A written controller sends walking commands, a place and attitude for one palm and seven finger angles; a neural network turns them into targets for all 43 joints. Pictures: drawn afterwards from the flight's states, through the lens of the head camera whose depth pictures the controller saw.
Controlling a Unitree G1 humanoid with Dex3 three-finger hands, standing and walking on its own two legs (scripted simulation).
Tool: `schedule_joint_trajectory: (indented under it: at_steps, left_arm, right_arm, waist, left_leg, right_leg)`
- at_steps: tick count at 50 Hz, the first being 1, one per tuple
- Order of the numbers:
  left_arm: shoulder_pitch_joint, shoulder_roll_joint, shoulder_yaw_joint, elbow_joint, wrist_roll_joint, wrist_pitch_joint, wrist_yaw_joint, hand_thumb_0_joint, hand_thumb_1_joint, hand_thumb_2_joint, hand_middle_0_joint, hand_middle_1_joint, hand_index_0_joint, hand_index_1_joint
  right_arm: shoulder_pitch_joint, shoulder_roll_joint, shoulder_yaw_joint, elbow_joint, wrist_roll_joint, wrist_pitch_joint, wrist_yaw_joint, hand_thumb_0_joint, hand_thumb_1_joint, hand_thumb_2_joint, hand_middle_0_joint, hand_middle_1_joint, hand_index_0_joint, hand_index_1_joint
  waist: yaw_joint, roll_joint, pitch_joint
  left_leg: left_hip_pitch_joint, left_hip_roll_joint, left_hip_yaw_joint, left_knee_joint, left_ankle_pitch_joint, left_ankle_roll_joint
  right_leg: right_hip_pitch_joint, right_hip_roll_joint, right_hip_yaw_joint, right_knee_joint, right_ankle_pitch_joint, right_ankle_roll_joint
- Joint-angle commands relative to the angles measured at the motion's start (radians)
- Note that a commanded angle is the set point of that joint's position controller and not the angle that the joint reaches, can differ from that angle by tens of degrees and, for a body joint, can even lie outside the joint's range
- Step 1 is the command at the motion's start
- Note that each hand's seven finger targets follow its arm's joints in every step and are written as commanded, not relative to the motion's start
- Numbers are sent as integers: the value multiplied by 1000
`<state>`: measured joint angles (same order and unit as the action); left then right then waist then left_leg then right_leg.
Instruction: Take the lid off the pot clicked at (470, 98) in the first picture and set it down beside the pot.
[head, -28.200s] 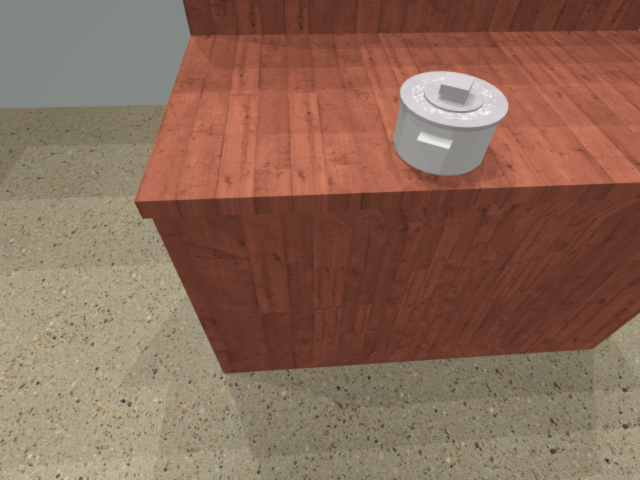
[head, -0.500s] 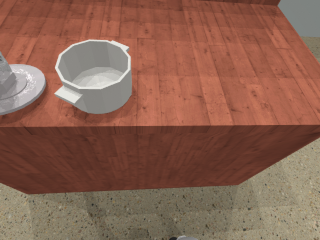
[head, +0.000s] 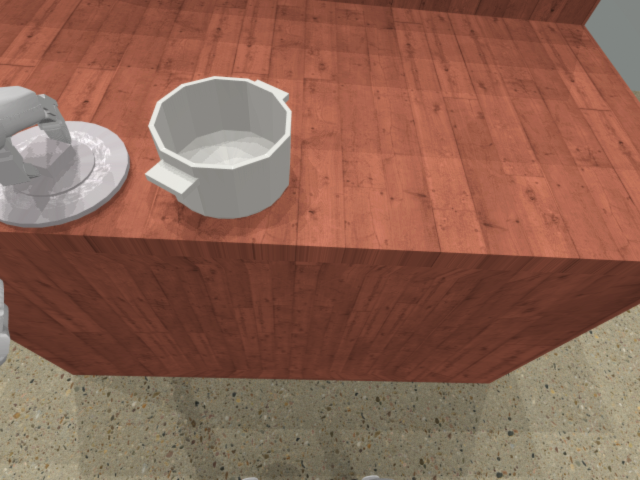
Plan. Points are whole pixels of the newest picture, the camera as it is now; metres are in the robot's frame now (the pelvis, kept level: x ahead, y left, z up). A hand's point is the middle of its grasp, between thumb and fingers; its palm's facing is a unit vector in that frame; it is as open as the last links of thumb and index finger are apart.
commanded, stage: open the fingers wide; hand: left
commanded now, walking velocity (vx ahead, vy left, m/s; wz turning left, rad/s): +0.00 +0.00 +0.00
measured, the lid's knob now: (46, 156) +0.51 +0.32 +0.09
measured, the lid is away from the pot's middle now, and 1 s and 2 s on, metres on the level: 0.22 0.22 0.22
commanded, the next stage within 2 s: raise the empty hand in 0.70 s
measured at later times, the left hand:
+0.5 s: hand (27, 147) +0.49 +0.32 +0.12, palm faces -0.42 -0.11 -0.90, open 10.4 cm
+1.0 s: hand (17, 133) +0.49 +0.31 +0.14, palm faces -0.36 -0.10 -0.93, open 11.0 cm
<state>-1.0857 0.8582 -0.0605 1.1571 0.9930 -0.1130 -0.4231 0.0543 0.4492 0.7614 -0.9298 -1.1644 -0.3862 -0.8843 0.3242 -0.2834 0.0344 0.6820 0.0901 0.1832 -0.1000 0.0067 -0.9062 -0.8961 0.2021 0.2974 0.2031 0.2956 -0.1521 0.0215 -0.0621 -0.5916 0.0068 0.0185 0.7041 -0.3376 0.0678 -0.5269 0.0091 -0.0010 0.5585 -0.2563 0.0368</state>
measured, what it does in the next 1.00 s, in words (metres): stands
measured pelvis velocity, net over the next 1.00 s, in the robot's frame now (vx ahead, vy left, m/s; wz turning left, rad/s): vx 0.01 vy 0.00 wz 0.00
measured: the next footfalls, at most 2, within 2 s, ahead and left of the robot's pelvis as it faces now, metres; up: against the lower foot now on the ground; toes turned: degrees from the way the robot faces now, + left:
none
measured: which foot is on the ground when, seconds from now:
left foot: down 0.00-1.00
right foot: down 0.00-1.00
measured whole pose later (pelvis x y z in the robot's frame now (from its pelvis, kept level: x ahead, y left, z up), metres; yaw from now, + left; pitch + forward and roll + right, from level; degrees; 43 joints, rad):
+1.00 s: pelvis +0.01 +0.00 +0.00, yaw +0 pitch +14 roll -4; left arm -1.11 0.86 -0.05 1.08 0.99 -0.11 -0.43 0.00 -0.05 0.73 -0.39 -0.79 -0.40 -0.79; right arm 0.32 -0.27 0.03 0.66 0.09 0.25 -0.08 0.01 -0.91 -0.90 0.20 0.30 0.20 0.30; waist -0.14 0.03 -0.08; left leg -0.59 0.01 0.02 0.71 -0.35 0.07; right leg -0.53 0.01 0.00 0.56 -0.27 0.04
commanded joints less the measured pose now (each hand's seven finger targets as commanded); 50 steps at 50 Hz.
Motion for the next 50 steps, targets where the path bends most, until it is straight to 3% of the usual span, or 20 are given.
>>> schedule_joint_trajectory:
  at_steps: [1, 5, 9, 11, 12, 19, 20, 21, 24, 27, 30, 31, 33, 35, 39, 42, 45, 46, 48, 50]
  left_arm:
    - [-516, 323, 75, -215, -15, -14, 44, 0, 365, 727, -648, -1055, -482, -989]
    - [-504, 247, 28, -204, -31, -15, 35, 0, 289, 704, -582, -1020, -451, -968]
    - [-516, 235, 14, -163, -21, -1, 31, 0, 208, 689, -519, -979, -423, -941]
    - [-538, 273, 45, -212, -17, -7, 36, 0, 168, 682, -488, -958, -409, -927]
    - [-531, 247, 26, -181, -14, -4, 34, 0, 148, 677, -472, -948, -402, -920]
    - [-528, 330, 74, -195, -3, -7, 38, 0, 7, 653, -365, -870, -356, -866]
    - [-524, 286, 49, -212, -13, -13, 36, 0, -14, 650, -350, -858, -350, -858]
    - [-526, 305, 60, -196, -2, -9, 38, 0, -17, 656, -352, -854, -352, -854]
    - [-496, 313, 71, -170, 1, -4, 35, 0, -25, 674, -359, -841, -359, -841]
    - [-527, 269, 43, -206, -3, -3, 32, 0, -33, 689, -365, -828, -365, -828]
    - [-515, 246, 42, -245, -22, -12, 25, 0, -38, 702, -370, -819, -370, -819]
    - [-526, 301, 80, -243, -10, -9, 30, 0, -40, 705, -372, -816, -372, -816]
    - [-505, 326, 98, -233, -5, -10, 33, 0, -42, 709, -374, -813, -374, -813]
    - [-468, 278, 73, -229, -19, -16, 28, 0, -45, 715, -376, -808, -376, -808]
    - [-446, 293, 76, -185, 0, -4, 34, 0, -53, 731, -384, -794, -384, -794]
    - [-509, 335, 98, -270, 1, -3, 37, 0, -55, 736, -386, -789, -386, -789]
    - [-572, 274, 57, -364, -25, -6, 28, 0, -55, 736, -386, -789, -386, -789]
    - [-567, 332, 103, -350, -18, -3, 31, 0, -55, 736, -386, -789, -386, -789]
    - [-513, 337, 103, -253, -21, 4, 24, 0, -55, 736, -386, -789, -386, -789]
    - [-496, 225, 8, -189, -39, 21, 8, 0, -55, 736, -386, -789, -386, -789]
  right_arm:
    - [115, -195, -65, -46, -2, -1, -20, 0, -900, -900, 200, 300, 200, 300]
    - [109, -191, -63, -44, 4, 2, -20, 0, -900, -900, 200, 300, 200, 300]
    - [125, -195, -69, -36, 0, 12, -12, 0, -900, -900, 200, 300, 200, 300]
    - [123, -194, -70, -42, -3, 16, -12, 0, -900, -900, 200, 300, 200, 300]
    - [127, -190, -70, -38, -4, 16, -11, 0, -900, -900, 200, 300, 200, 300]
    - [136, -191, -66, -45, -3, 31, -12, 0, -900, -900, 200, 300, 200, 300]
    - [124, -188, -64, -51, -1, 28, -12, 0, -900, -900, 200, 300, 200, 300]
    - [137, -190, -67, -45, -4, 31, -8, 0, -900, -900, 200, 300, 200, 300]
    - [147, -188, -70, -50, -4, 36, -6, 0, -900, -900, 200, 300, 200, 300]
    - [150, -186, -76, -49, -6, 41, -1, 0, -900, -900, 200, 300, 200, 300]
    - [142, -186, -76, -50, -3, 42, 0, 0, -900, -900, 200, 300, 200, 300]
    - [150, -190, -81, -48, -11, 45, 4, 0, -900, -900, 200, 300, 200, 300]
    - [148, -186, -78, -56, -8, 51, 3, 0, -900, -900, 200, 300, 200, 300]
    - [131, -181, -74, -61, -1, 50, 4, 0, -900, -900, 200, 300, 200, 300]
    - [127, -182, -75, -70, -5, 61, 14, 0, -900, -900, 200, 300, 200, 300]
    - [111, -181, -74, -87, -5, 67, 12, 0, -900, -900, 200, 300, 200, 300]
    - [100, -174, -79, -85, -3, 56, 8, 0, -900, -900, 200, 300, 200, 300]
    - [108, -177, -81, -82, -10, 55, 10, 0, -900, -900, 200, 300, 200, 300]
    - [104, -175, -70, -80, -2, 56, 3, 0, -900, -900, 200, 300, 200, 300]
    - [86, -175, -62, -70, 12, 50, 2, 0, -900, -900, 200, 300, 200, 300]
  waist:
    - [-7, 166, -412]
    - [-10, 143, -400]
    - [-22, 129, -377]
    - [-9, 161, -440]
    - [-15, 164, -428]
    - [-7, 138, -432]
    - [-1, 181, -441]
    - [-5, 193, -434]
    - [-9, 150, -433]
    - [-11, 206, -463]
    - [-1, 195, -465]
    - [-2, 195, -484]
    - [0, 162, -479]
    - [8, 157, -448]
    - [5, 139, -397]
    - [13, 171, -463]
    - [5, 226, -513]
    - [6, 223, -527]
    - [2, 135, -464]
    - [-6, 125, -358]
  left_leg:
    - [392, -11, -49, -62, 416, -9]
    - [406, -8, -49, -59, 466, -8]
    - [385, -9, -53, -56, 412, -8]
    - [421, -9, -57, -43, 492, -14]
    - [414, -11, -55, -39, 491, -13]
    - [350, -18, -43, -41, 463, -9]
    - [389, -16, -41, -36, 530, -15]
    - [400, -11, -50, -31, 520, -19]
    - [383, -13, -47, -25, 521, -12]
    - [442, -6, -57, -18, 596, -23]
    - [475, 2, -64, -20, 665, -33]
    - [467, 0, -66, -15, 641, -30]
    - [427, -9, -59, -16, 626, -20]
    - [421, -10, -50, -19, 663, -25]
    - [368, -14, -47, -25, 557, -18]
    - [395, -16, -51, -31, 579, -17]
    - [519, 1, -64, -27, 679, -29]
    - [513, -3, -66, -24, 654, -24]
    - [421, -16, -51, -36, 560, -8]
    - [364, -18, -31, -61, 473, -6]
  right_leg:
    - [-1, 74, -49, -32, 170, -66]
    - [-15, 75, -58, -28, 186, -66]
    - [-47, 77, -58, -28, 158, -66]
    - [-30, 80, -52, -17, 186, -67]
    - [-37, 80, -55, -17, 188, -68]
    - [16, 79, -51, -9, 217, -68]
    - [-1, 82, -56, -5, 226, -71]
    - [-30, 85, -54, -7, 202, -69]
    - [-16, 86, -53, -9, 217, -68]
    - [-49, 88, -57, -9, 218, -69]
    - [-53, 93, -69, -5, 221, -70]
    - [-44, 92, -57, -7, 220, -66]
    - [-8, 89, -53, -5, 250, -67]
    - [-4, 90, -61, -2, 262, -69]
    - [-14, 88, -56, -7, 220, -70]
    - [28, 81, -49, -5, 247, -71]
    - [-3, 84, -59, -18, 241, -69]
    - [9, 84, -49, -21, 236, -65]
    - [43, 81, -49, -27, 242, -65]
    - [24, 78, -59, -38, 209, -68]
